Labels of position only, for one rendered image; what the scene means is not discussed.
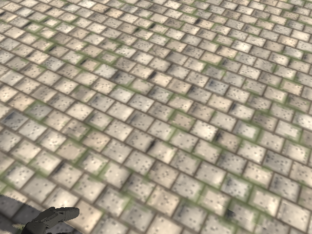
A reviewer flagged robot left hand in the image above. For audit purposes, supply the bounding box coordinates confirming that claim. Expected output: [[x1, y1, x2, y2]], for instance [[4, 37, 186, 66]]
[[20, 207, 80, 234]]

